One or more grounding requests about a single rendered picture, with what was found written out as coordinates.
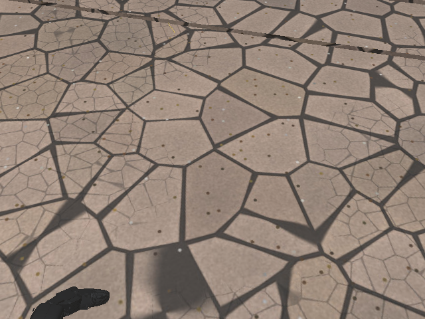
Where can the robot left hand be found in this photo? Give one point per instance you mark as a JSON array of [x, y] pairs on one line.
[[70, 301]]

